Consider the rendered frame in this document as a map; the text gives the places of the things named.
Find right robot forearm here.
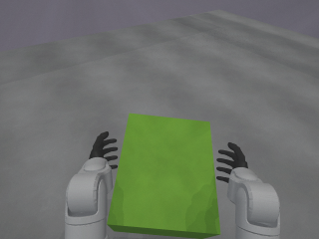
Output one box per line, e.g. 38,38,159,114
227,167,280,239

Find left robot forearm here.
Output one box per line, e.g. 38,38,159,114
64,157,113,239

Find right robot hand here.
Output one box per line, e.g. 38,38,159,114
216,142,248,183

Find carton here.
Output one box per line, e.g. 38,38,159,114
107,113,221,239

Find left robot hand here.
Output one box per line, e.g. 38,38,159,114
89,131,118,169

